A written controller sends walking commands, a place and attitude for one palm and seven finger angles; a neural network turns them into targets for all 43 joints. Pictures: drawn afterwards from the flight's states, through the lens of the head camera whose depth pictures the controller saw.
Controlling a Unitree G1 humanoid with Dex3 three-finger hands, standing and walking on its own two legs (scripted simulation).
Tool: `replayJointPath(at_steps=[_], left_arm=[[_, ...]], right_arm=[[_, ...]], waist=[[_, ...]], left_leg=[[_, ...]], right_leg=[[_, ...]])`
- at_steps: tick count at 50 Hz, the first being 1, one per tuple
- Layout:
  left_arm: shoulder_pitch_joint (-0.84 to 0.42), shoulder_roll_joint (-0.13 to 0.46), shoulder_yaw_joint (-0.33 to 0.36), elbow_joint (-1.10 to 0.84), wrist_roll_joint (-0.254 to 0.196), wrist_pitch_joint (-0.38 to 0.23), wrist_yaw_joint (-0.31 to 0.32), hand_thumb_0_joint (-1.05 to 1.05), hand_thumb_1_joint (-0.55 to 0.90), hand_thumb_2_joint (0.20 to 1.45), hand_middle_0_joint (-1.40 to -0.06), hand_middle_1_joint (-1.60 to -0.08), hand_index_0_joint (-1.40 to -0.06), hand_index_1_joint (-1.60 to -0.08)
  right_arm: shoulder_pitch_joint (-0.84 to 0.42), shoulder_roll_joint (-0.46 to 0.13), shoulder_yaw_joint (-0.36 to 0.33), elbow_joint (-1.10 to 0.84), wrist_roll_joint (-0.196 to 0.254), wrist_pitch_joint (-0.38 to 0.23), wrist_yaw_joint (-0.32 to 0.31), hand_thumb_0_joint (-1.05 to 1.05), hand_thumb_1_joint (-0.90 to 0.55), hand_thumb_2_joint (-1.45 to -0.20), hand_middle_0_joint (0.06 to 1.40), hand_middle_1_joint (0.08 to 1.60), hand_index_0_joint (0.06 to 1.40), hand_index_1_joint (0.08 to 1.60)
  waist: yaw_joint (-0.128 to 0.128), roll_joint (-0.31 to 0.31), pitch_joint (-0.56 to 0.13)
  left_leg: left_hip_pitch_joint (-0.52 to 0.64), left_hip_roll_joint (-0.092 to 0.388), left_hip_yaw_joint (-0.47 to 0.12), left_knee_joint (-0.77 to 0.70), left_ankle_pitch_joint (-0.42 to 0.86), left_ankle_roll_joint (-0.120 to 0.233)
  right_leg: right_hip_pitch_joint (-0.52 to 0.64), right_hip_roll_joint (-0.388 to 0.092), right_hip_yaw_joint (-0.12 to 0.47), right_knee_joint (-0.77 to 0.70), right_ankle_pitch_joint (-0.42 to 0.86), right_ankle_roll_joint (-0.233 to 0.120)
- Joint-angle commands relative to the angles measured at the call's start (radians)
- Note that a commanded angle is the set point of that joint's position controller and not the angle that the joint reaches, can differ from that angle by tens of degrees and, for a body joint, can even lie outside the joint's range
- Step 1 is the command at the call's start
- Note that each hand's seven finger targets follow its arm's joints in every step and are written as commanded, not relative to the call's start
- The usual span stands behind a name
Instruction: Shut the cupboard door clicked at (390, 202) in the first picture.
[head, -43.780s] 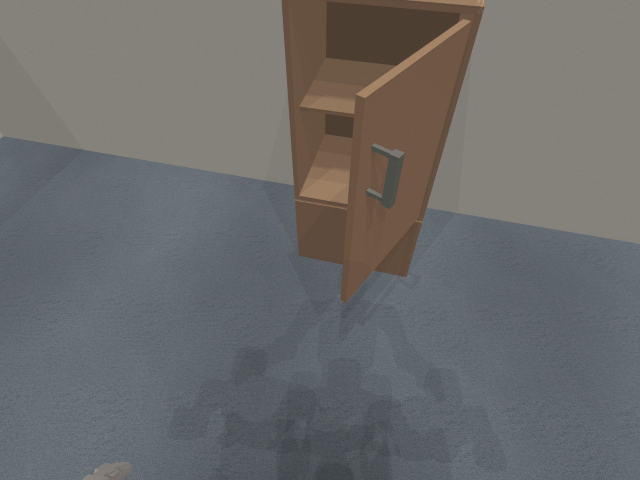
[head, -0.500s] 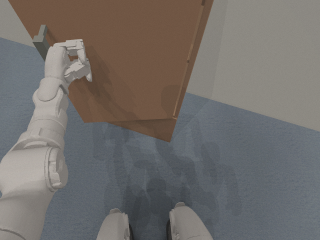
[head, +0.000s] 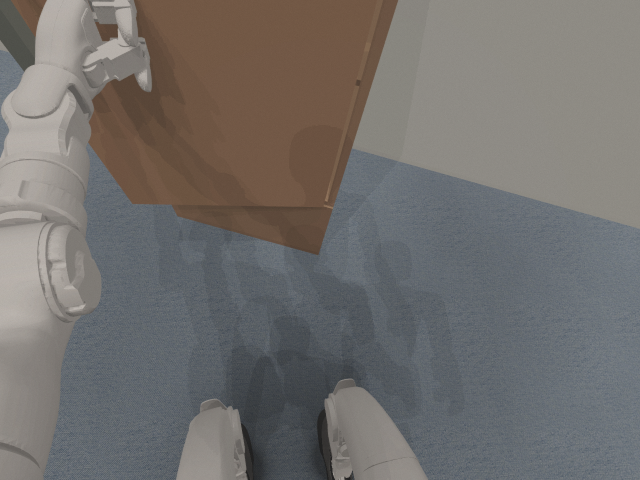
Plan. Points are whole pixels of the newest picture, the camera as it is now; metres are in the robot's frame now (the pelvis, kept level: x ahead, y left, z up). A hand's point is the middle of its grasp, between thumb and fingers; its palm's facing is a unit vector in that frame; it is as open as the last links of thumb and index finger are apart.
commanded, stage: push the door shut along its arc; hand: left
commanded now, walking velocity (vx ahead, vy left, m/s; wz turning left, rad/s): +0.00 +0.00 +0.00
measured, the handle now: (33, 39) +0.61 +0.22 +0.10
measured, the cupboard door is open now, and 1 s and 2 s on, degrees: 16 4 4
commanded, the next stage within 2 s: pull the fist back off the door in 0.18 s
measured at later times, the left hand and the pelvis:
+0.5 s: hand (161, 30) +0.62 +0.09 +0.10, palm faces +0.17 -0.98 -0.04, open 3.2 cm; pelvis +0.01 +0.00 +0.00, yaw -1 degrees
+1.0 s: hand (163, 87) +0.54 +0.09 +0.10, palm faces +0.13 -0.99 -0.01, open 3.1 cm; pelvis +0.04 -0.01 +0.03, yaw +1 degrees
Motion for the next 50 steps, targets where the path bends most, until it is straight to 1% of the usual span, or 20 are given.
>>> replayJointPath(at_steps=[1,3,6,11,14,15,16,17,19,21,23,25,29,33,34,38,40,47,49,50], left_arm=[[-0.633,0.146,-0.008,-0.217,-0.006,-0.040,-0.018,0.000,0.900,0.900,-1.300,-1.500,-1.300,-1.500],[-0.627,0.157,-0.002,-0.214,0.000,-0.031,-0.023,0.000,0.900,0.900,-1.300,-1.500,-1.300,-1.500],[-0.667,0.124,-0.029,-0.189,0.006,-0.014,-0.027,0.000,0.900,0.900,-1.300,-1.500,-1.300,-1.500],[-0.735,0.113,-0.042,-0.200,0.023,0.009,-0.025,0.000,0.900,0.900,-1.300,-1.500,-1.300,-1.500],[-0.758,0.161,-0.023,-0.203,0.033,0.023,-0.030,0.000,0.900,0.900,-1.300,-1.500,-1.300,-1.500],[-0.706,0.180,0.197,-0.228,-0.050,0.040,0.166,0.000,0.900,0.900,-1.300,-1.500,-1.300,-1.500],[-0.628,0.137,0.161,-0.209,-0.022,0.044,0.263,0.000,0.900,0.900,-1.300,-1.500,-1.300,-1.500],[-0.597,0.066,0.159,-0.229,-0.019,0.045,0.350,0.000,0.900,0.900,-1.300,-1.500,-1.300,-1.500],[-0.581,-0.026,0.107,-0.284,0.064,0.016,0.519,0.000,0.900,0.900,-1.300,-1.500,-1.300,-1.500],[-0.601,-0.022,0.056,-0.338,0.167,-0.039,0.594,0.000,0.900,0.900,-1.300,-1.500,-1.300,-1.500],[-0.590,-0.024,0.042,-0.404,0.176,-0.082,0.587,0.000,0.900,0.900,-1.300,-1.500,-1.300,-1.500],[-0.561,0.005,0.069,-0.409,0.145,-0.102,0.550,0.000,0.900,0.900,-1.300,-1.500,-1.300,-1.500],[-0.423,0.046,0.132,-0.330,0.109,-0.107,0.520,0.000,0.900,0.900,-1.300,-1.500,-1.300,-1.500],[-0.304,-0.011,0.114,-0.340,0.100,-0.173,0.522,0.000,0.900,0.900,-1.300,-1.500,-1.300,-1.500],[-0.273,-0.059,0.081,-0.335,0.098,-0.184,0.518,0.000,0.900,0.900,-1.300,-1.500,-1.300,-1.500],[-0.130,-0.137,0.052,-0.309,0.064,-0.191,0.491,0.000,0.900,0.900,-1.300,-1.500,-1.300,-1.500],[-0.120,-0.168,0.025,-0.319,0.050,-0.189,0.478,0.000,0.900,0.900,-1.300,-1.500,-1.300,-1.500],[-0.115,-0.243,-0.036,-0.522,0.027,-0.280,0.480,0.000,0.900,0.900,-1.300,-1.500,-1.300,-1.500],[-0.062,-0.266,-0.056,-0.524,0.030,-0.280,0.483,0.000,0.900,0.900,-1.300,-1.500,-1.300,-1.500],[-0.064,-0.308,-0.093,-0.528,0.028,-0.274,0.484,0.000,0.900,0.900,-1.300,-1.500,-1.300,-1.500]], right_arm=[[0.236,-0.192,-0.068,-0.016,-0.009,-0.028,-0.017,0.000,-0.900,-0.900,0.200,0.300,0.200,0.300],[0.242,-0.195,-0.070,-0.010,-0.012,-0.030,-0.015,0.000,-0.900,-0.900,0.200,0.300,0.200,0.300],[0.253,-0.196,-0.068,-0.001,-0.015,-0.033,-0.014,0.000,-0.900,-0.900,0.200,0.300,0.200,0.300],[0.274,-0.198,-0.069,0.013,-0.026,-0.036,-0.012,0.000,-0.900,-0.900,0.200,0.300,0.200,0.300],[0.285,-0.202,-0.067,0.015,-0.028,-0.034,-0.014,0.000,-0.900,-0.900,0.200,0.300,0.200,0.300],[0.314,-0.180,-0.056,-0.024,-0.047,-0.035,-0.005,0.000,-0.900,-0.900,0.200,0.300,0.200,0.300],[0.305,-0.176,-0.057,-0.024,-0.057,-0.039,0.013,0.000,-0.900,-0.900,0.200,0.300,0.200,0.300],[0.317,-0.167,-0.066,-0.031,-0.070,-0.035,0.031,0.000,-0.900,-0.900,0.200,0.300,0.200,0.300],[0.323,-0.154,-0.076,-0.033,-0.098,-0.026,0.069,0.000,-0.900,-0.900,0.200,0.300,0.200,0.300],[0.341,-0.160,-0.090,-0.016,-0.115,-0.012,0.096,0.000,-0.900,-0.900,0.200,0.300,0.200,0.300],[0.336,-0.162,-0.107,-0.018,-0.107,0.001,0.106,0.000,-0.900,-0.900,0.200,0.300,0.200,0.300],[0.334,-0.159,-0.110,-0.016,-0.095,0.015,0.102,0.000,-0.900,-0.900,0.200,0.300,0.200,0.300],[0.314,-0.149,-0.099,-0.026,-0.079,0.035,0.086,0.000,-0.900,-0.900,0.200,0.300,0.200,0.300],[0.288,-0.133,-0.101,-0.036,-0.077,0.031,0.085,0.000,-0.900,-0.900,0.200,0.300,0.200,0.300],[0.283,-0.131,-0.105,-0.037,-0.075,0.032,0.087,0.000,-0.900,-0.900,0.200,0.300,0.200,0.300],[0.260,-0.131,-0.117,-0.043,-0.062,0.040,0.087,0.000,-0.900,-0.900,0.200,0.300,0.200,0.300],[0.241,-0.129,-0.119,-0.047,-0.055,0.047,0.082,0.000,-0.900,-0.900,0.200,0.300,0.200,0.300],[0.182,-0.117,-0.134,-0.043,-0.050,0.045,0.071,0.000,-0.900,-0.900,0.200,0.300,0.200,0.300],[0.162,-0.114,-0.134,-0.047,-0.045,0.048,0.069,0.000,-0.900,-0.900,0.200,0.300,0.200,0.300],[0.150,-0.109,-0.134,-0.047,-0.043,0.049,0.069,0.000,-0.900,-0.900,0.200,0.300,0.200,0.300]], waist=[[-0.091,0.162,-0.558],[-0.084,0.187,-0.593],[-0.108,0.191,-0.563],[-0.126,0.221,-0.596],[-0.126,0.230,-0.623],[-0.045,0.242,-0.655],[-0.041,0.246,-0.691],[-0.047,0.198,-0.681],[-0.047,0.206,-0.647],[-0.061,0.197,-0.674],[-0.046,0.210,-0.744],[-0.029,0.177,-0.758],[-0.002,0.097,-0.641],[0.024,0.064,-0.583],[0.016,0.043,-0.560],[0.041,-0.019,-0.513],[0.037,-0.039,-0.474],[0.064,0.042,-0.573],[0.076,0.034,-0.557],[0.066,0.018,-0.538]], left_leg=[[0.500,-0.038,-0.087,-0.073,0.289,0.041],[0.531,-0.035,-0.093,-0.062,0.326,0.036],[0.535,-0.034,-0.105,-0.057,0.332,0.036],[0.567,-0.030,-0.120,-0.041,0.370,0.033],[0.554,-0.031,-0.114,-0.032,0.384,0.033],[0.515,-0.022,-0.124,-0.057,0.363,0.022],[0.538,-0.019,-0.131,-0.072,0.374,0.013],[0.547,-0.014,-0.132,-0.077,0.404,0.010],[0.550,-0.018,-0.111,-0.078,0.418,0.006],[0.584,-0.016,-0.115,-0.082,0.457,0.003],[0.640,-0.025,-0.096,-0.100,0.486,0.001],[0.629,-0.038,-0.076,-0.125,0.489,0.003],[0.529,-0.051,-0.039,-0.167,0.423,0.016],[0.523,-0.057,-0.020,-0.193,0.419,0.015],[0.526,-0.057,-0.016,-0.198,0.419,0.016],[0.513,-0.068,0.006,-0.219,0.405,0.018],[0.494,-0.072,0.013,-0.231,0.368,0.020],[0.646,-0.072,0.003,-0.217,0.455,0.011],[0.651,-0.072,0.002,-0.228,0.448,0.008],[0.650,-0.074,0.006,-0.231,0.434,0.011]], right_leg=[[0.086,0.045,0.046,-0.154,0.204,-0.015],[0.068,0.046,0.040,-0.145,0.219,-0.018],[0.025,0.048,0.029,-0.138,0.213,-0.020],[-0.019,0.051,0.017,-0.119,0.226,-0.022],[0.001,0.053,0.018,-0.114,0.245,-0.022],[0.056,0.044,0.019,-0.120,0.235,-0.015],[0.054,0.046,0.011,-0.110,0.230,-0.008],[0.056,0.042,0.001,-0.111,0.250,-0.001],[0.052,0.043,-0.001,-0.125,0.258,0.004],[0.068,0.044,-0.001,-0.125,0.280,0.001],[0.149,0.046,0.012,-0.152,0.331,-0.003],[0.259,0.049,0.024,-0.172,0.398,-0.003],[0.363,0.046,0.040,-0.211,0.434,0.005],[0.403,0.043,0.045,-0.225,0.461,0.005],[0.399,0.044,0.044,-0.231,0.464,0.006],[0.449,0.040,0.051,-0.254,0.500,0.007],[0.460,0.037,0.055,-0.266,0.487,0.010],[0.441,0.028,0.053,-0.239,0.530,0.006],[0.445,0.027,0.047,-0.239,0.515,0.004],[0.443,0.028,0.048,-0.248,0.512,0.007]])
